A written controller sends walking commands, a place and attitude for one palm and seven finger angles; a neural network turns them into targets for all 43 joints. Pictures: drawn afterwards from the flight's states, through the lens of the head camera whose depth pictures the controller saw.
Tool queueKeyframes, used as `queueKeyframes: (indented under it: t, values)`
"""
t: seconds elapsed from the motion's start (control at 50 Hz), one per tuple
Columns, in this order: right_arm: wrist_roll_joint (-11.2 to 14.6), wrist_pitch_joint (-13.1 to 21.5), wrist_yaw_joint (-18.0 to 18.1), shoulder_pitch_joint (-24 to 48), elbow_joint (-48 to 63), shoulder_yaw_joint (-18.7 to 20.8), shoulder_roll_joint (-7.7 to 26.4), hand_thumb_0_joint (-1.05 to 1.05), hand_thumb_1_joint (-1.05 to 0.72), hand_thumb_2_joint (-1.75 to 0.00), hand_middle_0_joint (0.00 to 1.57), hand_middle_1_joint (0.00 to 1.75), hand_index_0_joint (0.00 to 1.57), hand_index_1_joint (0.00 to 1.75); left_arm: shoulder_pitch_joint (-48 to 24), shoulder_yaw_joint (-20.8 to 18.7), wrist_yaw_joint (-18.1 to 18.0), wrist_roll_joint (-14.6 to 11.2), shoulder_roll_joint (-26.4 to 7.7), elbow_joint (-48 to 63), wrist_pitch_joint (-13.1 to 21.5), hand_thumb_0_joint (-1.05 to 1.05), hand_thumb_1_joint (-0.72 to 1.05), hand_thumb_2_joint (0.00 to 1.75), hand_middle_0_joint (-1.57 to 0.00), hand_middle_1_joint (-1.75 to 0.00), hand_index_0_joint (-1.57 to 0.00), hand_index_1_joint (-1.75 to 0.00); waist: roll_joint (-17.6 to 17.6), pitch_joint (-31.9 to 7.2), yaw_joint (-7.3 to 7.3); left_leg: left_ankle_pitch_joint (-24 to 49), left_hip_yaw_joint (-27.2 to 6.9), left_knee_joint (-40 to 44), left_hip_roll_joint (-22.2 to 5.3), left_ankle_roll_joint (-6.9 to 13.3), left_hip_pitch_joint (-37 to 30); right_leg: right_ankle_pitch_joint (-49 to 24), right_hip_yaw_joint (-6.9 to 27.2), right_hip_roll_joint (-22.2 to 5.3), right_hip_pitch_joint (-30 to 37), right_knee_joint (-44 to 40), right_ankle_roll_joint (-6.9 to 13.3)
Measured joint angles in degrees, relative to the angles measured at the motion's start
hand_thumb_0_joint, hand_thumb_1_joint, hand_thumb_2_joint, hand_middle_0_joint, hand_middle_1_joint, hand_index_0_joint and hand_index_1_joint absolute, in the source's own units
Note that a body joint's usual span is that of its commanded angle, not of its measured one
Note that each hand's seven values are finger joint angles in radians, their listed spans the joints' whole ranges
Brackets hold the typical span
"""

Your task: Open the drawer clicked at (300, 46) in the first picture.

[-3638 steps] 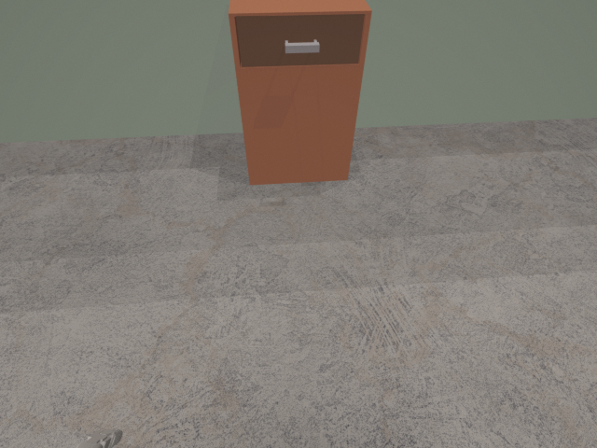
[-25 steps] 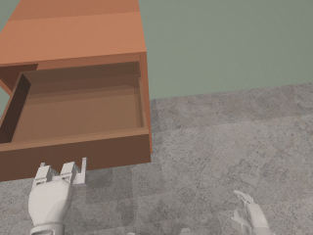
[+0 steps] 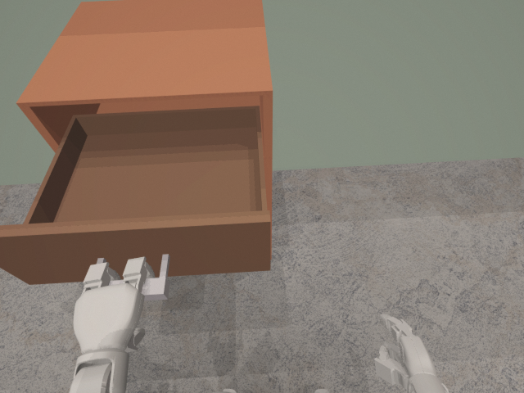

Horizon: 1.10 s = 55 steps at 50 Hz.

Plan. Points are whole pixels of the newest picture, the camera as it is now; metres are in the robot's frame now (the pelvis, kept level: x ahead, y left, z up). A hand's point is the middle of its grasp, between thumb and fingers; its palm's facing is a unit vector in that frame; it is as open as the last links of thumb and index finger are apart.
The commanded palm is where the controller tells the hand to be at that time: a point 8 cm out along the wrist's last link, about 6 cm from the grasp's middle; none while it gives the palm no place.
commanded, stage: open the thumb to release the handle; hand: left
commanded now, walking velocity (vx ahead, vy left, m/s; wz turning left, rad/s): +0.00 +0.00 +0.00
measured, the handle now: (130, 276) +0.29 +0.24 -0.02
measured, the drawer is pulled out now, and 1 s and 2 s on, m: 0.30 0.30 0.30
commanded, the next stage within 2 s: lift the hand off the handle in 0.10 s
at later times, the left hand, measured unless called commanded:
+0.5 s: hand (133, 316) +0.23 +0.23 -0.04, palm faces +0.01 -0.04 -1.00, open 13.8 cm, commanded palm +0.21 +0.23 +0.02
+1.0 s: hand (118, 299) +0.24 +0.23 +0.03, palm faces +0.05 -0.06 -1.00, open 13.8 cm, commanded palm +0.21 +0.23 +0.09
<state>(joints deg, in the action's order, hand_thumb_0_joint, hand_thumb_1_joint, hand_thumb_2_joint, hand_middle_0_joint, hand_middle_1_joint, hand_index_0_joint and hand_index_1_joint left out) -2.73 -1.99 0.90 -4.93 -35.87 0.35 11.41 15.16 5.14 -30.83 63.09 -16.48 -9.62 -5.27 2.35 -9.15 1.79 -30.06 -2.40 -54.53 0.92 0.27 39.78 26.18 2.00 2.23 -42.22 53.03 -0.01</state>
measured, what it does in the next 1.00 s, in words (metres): stands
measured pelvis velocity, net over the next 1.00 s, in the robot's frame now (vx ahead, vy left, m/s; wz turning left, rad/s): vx -0.02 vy -0.01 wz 0.01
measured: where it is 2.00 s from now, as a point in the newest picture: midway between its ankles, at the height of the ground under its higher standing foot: outside the picture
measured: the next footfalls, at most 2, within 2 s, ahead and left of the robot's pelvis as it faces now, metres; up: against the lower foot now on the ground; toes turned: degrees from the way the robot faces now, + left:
none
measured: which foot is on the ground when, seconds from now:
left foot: down 0.00-1.00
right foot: down 0.00-1.00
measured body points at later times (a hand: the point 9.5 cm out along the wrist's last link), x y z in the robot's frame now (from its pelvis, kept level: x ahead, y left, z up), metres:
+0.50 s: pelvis -0.02 +0.00 +0.00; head +0.03 -0.02 +0.44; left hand +0.23 +0.23 +0.02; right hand +0.15 -0.25 -0.12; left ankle -0.04 +0.12 -0.68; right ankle -0.01 -0.12 -0.68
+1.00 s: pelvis -0.02 -0.01 +0.03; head +0.01 -0.04 +0.47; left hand +0.23 +0.23 +0.09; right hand +0.18 -0.25 -0.08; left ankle -0.04 +0.12 -0.68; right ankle -0.01 -0.12 -0.68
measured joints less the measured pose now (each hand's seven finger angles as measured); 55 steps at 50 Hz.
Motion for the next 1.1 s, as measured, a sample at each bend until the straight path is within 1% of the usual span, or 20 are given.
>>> queueKeyframes:
  t: [0.08, 0.14, 0.2, 0.28, 0.4, 0.52, 0.58, 0.66, 0.72, 0.78, 0.88, 0.98, 1.1]
  values:
    - [-0.1, 0.05, 0.02, -0.28, 0.09, 0.53, 0.51, 0.01, -0.9, -0.9, 0.2, 0.3, 0.21, 0.3, -0.97, -0.5, -0.09, 0.02, -0.03, -1.24, 0.53, 0.0, -0.17, 0.44, -0.28, -1.18, -0.34, -1.24, -0.09, -0.1, -0.32, 0.19, 0.01, -0.5, -0.04, -0.06, 0.35, -0.26, -0.02, 0.06, -0.35, 0.43, 0.07]
    - [-0.1, 0.02, 0.14, -0.72, -0.2, 0.97, 1.0, 0.01, -0.9, -0.9, 0.2, 0.3, 0.21, 0.3, -1.64, -0.73, -0.53, 0.15, 0.01, -2.1, 0.51, 0.0, -0.3, 0.38, -0.28, -1.16, -0.33, -1.22, -0.25, -0.13, -0.55, 0.28, 0.11, -0.85, -0.05, -0.1, 0.58, -0.37, 0.07, 0.09, -0.63, 0.84, 0.11]
    - [-0.02, -0.14, 0.22, -1.24, -0.54, 1.31, 1.49, 0.01, -0.9, -0.9, 0.2, 0.3, 0.21, 0.3, -2.15, -0.72, -0.67, 0.05, 0.05, -2.59, -0.06, 0.0, -0.38, 0.34, -0.27, -1.15, -0.32, -1.22, -0.23, -0.01, -0.88, 0.43, 0.15, -1.01, -0.08, -0.13, 0.64, -0.54, 0.1, 0.12, -0.71, 0.99, 0.14]
    - [0.05, -0.19, 0.45, -2.04, -1.15, 1.67, 1.93, 0.01, -0.9, -0.9, 0.2, 0.3, 0.21, 0.3, -2.87, -0.57, -0.67, -0.28, 0.18, -3.31, -0.88, 0.0, -0.44, 0.32, -0.27, -1.14, -0.32, -1.21, -0.1, 0.14, -1.15, 0.77, 0.26, -0.85, -0.05, -0.11, 0.58, -0.88, 0.21, 0.1, -0.7, 0.89, 0.13]
    - [0.14, 0.05, 0.91, -2.91, -2.11, 1.9, 2.06, 0.01, -0.9, -0.9, 0.2, 0.3, 0.21, 0.3, -4.4, -0.1, -1.01, -0.24, 0.12, -4.91, -1.42, 0.0, -0.48, 0.3, -0.28, -1.15, -0.32, -1.21, 0.13, 0.33, -1.2, 1.31, 0.3, -0.57, 0.08, -0.15, 0.77, -1.3, 0.25, -0.05, -0.94, 0.79, 0.13]
    - [0.29, 0.56, 1.83, -2.81, -3.39, 1.74, 1.78, 0.01, -0.9, -0.9, 0.2, 0.3, 0.21, 0.3, -8.34, 1.07, -1.28, 0.42, 0.2, -8.55, -0.51, 0.0, -0.48, 0.3, -0.3, -1.17, -0.32, -1.2, 0.29, 0.61, -0.57, 1.86, 0.1, -0.64, 0.36, -0.27, 1.57, -1.56, 0.05, -0.33, -1.78, 1.18, 0.23]
    - [0.43, 0.62, 2.14, -2.52, -3.62, 1.66, 1.36, 0.01, -0.9, -0.9, 0.2, 0.3, 0.21, 0.3, -9.39, 0.8, -1.02, -0.01, 0.2, -8.6, -0.35, 0.0, -0.48, 0.3, -0.31, -1.18, -0.32, -1.2, 0.37, 0.73, -0.42, 2.09, 0.15, -0.4, 0.3, -0.4, 1.42, -1.74, 0.11, -0.27, -1.75, 1.13, 0.35]
    - [0.93, 0.33, 2.41, -2.3, -3.39, 1.37, 1.05, 0.01, -0.9, -0.9, 0.2, 0.3, 0.21, 0.3, -8.65, 0.45, -0.79, -1.06, -0.04, -6.09, -1.45, 0.0, -0.48, 0.3, -0.31, -1.19, -0.32, -1.2, 0.88, 1.03, -0.41, 2.72, 0.28, 1.31, 0.18, -0.51, -0.66, -2.29, 0.27, -0.2, 0.16, -0.3, 0.49]
    - [1.49, 0.01, 2.63, -2.18, -3.15, 1.0, 1.21, 0.01, -0.9, -0.9, 0.2, 0.3, 0.21, 0.3, -8.58, 0.79, 0.31, -2.01, -0.29, -5.4, -3.13, 0.0, -0.48, 0.3, -0.31, -1.2, -0.32, -1.2, 1.14, 1.49, -0.23, 3.58, 0.25, 3.4, 0.24, -0.56, -2.96, -2.94, 0.29, -0.33, 2.35, -2.06, 0.54]
    - [1.89, -0.36, 3.12, -1.93, -2.85, 0.65, 1.52, 0.01, -0.9, -0.9, 0.2, 0.3, 0.21, 0.3, -9.0, 1.12, 2.53, -2.94, -0.7, -5.1, -4.01, 0.0, -0.48, 0.3, -0.31, -1.2, -0.32, -1.2, 1.11, 2.19, 0.08, 4.61, 0.1, 5.66, 0.31, -0.63, -5.31, -3.69, 0.2, -0.49, 4.64, -3.99, 0.62]
    - [1.98, -0.51, 3.79, -1.47, -2.03, 0.71, 2.05, 0.01, -0.9, -0.9, 0.2, 0.3, 0.21, 0.3, -9.03, 0.77, 5.79, -3.55, -1.94, -3.41, -2.66, 0.0, -0.49, 0.3, -0.31, -1.2, -0.32, -1.2, 0.83, 3.05, 0.61, 5.96, -0.18, 8.73, 0.31, -0.82, -8.45, -4.73, -0.02, -0.61, 7.73, -6.7, 0.82]
    - [1.9, -0.38, 3.53, -0.9, -1.34, 1.19, 2.56, 0.01, -0.9, -0.9, 0.2, 0.3, 0.21, 0.3, -7.37, 0.68, 6.91, -3.39, -2.38, -0.21, -0.8, 0.0, -0.49, 0.3, -0.31, -1.2, -0.32, -1.2, 0.98, 3.4, 1.11, 6.63, -0.21, 10.81, 0.24, -0.88, -10.9, -5.3, 0.0, -0.63, 10.12, -8.61, 0.9]
    - [2.14, -0.68, 3.48, 0.04, -1.53, 1.17, 2.57, 0.01, -0.9, -0.9, 0.2, 0.3, 0.21, 0.3, -8.27, 1.19, 8.28, -3.37, -2.67, 0.77, -1.14, 0.0, -0.49, 0.3, -0.31, -1.2, -0.32, -1.2, 1.13, 4.25, 1.89, 7.42, -0.31, 13.12, 0.35, -0.87, -13.67, -5.8, -0.05, -0.83, 12.77, -10.51, 0.93]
